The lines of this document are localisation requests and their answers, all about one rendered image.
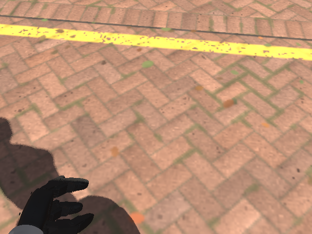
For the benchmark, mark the robot left forearm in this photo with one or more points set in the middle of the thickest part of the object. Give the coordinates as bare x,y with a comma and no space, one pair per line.
26,229

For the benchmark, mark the left robot hand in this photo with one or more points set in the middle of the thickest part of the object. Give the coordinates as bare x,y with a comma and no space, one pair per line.
43,212

